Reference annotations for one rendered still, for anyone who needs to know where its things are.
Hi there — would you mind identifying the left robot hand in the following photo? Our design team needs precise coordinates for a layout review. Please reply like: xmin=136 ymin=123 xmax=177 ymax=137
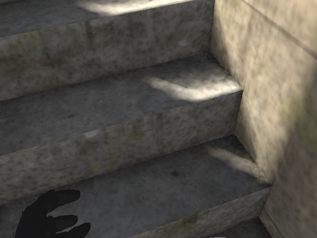
xmin=13 ymin=189 xmax=91 ymax=238

